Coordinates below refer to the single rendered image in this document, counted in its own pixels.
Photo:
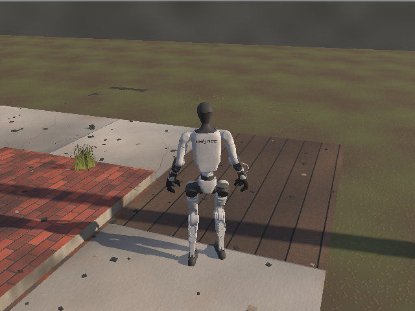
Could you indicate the robot right upper arm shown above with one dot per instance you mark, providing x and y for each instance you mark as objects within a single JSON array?
[{"x": 230, "y": 146}]

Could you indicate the right robot forearm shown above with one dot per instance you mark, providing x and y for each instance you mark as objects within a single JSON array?
[{"x": 239, "y": 169}]

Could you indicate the robot left hand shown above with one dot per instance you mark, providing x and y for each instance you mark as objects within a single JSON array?
[{"x": 172, "y": 183}]

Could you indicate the left robot thigh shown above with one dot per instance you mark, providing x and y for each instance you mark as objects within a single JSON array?
[{"x": 191, "y": 190}]

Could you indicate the left robot forearm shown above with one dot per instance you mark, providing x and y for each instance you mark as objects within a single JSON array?
[{"x": 174, "y": 171}]

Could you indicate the robot thigh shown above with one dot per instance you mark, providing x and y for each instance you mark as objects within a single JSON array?
[
  {"x": 220, "y": 199},
  {"x": 191, "y": 190}
]

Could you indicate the right robot thigh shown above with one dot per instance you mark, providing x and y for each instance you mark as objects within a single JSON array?
[{"x": 220, "y": 199}]

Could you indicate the robot left upper arm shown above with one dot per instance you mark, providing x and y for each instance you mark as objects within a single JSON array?
[{"x": 182, "y": 148}]

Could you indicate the robot right hand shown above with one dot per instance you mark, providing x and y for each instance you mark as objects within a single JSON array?
[{"x": 245, "y": 182}]

